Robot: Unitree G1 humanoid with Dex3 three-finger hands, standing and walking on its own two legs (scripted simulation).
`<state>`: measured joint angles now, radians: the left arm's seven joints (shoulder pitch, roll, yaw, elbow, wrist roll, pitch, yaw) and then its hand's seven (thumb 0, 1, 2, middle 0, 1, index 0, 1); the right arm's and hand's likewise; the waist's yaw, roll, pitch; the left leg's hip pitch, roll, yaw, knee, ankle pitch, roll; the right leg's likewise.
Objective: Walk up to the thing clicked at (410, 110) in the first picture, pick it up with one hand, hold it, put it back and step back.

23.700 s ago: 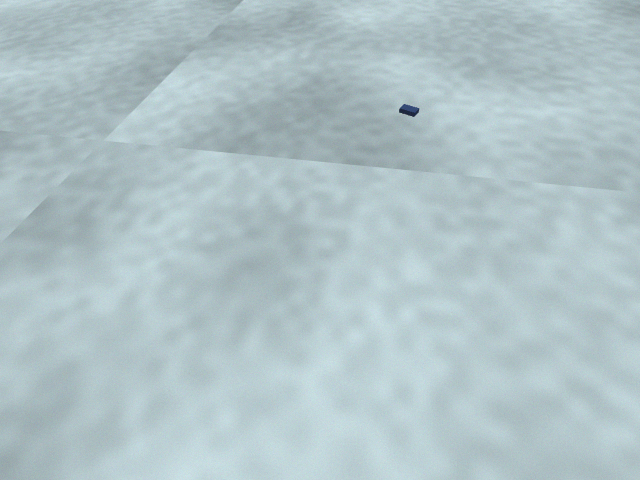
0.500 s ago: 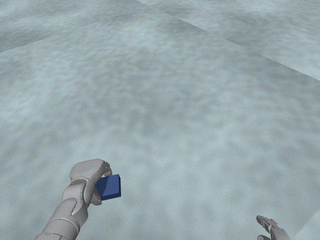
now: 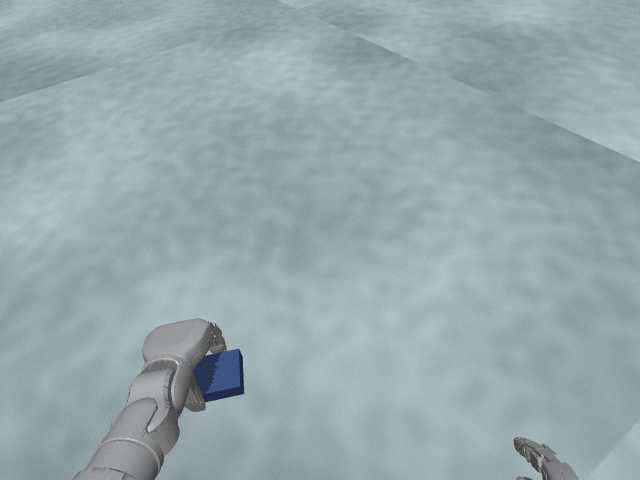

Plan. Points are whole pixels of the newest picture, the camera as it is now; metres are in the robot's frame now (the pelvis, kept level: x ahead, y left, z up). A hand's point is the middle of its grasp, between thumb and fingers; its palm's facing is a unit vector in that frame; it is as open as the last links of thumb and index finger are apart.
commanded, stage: crouch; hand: left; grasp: from above
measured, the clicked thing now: (208, 377) +0.30 +0.21 -0.09
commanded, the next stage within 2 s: lower in 1.94 s
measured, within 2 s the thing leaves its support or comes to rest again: neither
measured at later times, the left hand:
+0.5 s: hand (208, 405) +0.28 +0.23 -0.15, palm faces -0.49 -0.03 -0.87, open 8.8 cm
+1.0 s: hand (246, 420) +0.33 +0.23 -0.40, palm faces -0.47 -0.03 -0.88, open 8.8 cm
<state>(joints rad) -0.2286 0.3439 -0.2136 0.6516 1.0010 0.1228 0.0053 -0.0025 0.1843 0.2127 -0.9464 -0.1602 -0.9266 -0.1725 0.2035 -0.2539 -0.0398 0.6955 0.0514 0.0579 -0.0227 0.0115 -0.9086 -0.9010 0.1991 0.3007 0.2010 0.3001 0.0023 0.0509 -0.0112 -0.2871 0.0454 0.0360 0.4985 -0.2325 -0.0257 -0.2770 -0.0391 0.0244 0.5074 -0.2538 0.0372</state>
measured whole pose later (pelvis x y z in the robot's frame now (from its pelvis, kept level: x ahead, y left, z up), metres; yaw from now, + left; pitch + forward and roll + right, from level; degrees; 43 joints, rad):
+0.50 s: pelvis -0.01 +0.00 -0.03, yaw +1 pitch +11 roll +0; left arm -0.36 0.31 -0.18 1.01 1.11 0.04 0.28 0.00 0.19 0.20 -0.95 -0.14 -0.93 -0.16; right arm 0.21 -0.26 -0.06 0.73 0.01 0.04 0.01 0.01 -0.89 -0.90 0.20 0.30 0.20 0.30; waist -0.05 0.00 -0.05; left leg -0.67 0.05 0.01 0.81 -0.34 -0.03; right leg -0.64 -0.03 0.01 0.80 -0.36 0.04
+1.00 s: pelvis -0.06 +0.01 -0.25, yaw -1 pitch +34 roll -3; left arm -0.70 0.39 -0.03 1.27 1.12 0.03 0.42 0.00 0.17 0.24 -0.95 -0.16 -0.93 -0.18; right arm 0.18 -0.22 -0.04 0.79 -0.08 -0.05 0.00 0.01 -0.90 -0.90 0.20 0.30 0.20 0.30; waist -0.15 0.05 -0.20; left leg -1.76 0.05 -0.06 1.76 -0.60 -0.02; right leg -1.71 -0.02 0.02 1.73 -0.62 0.05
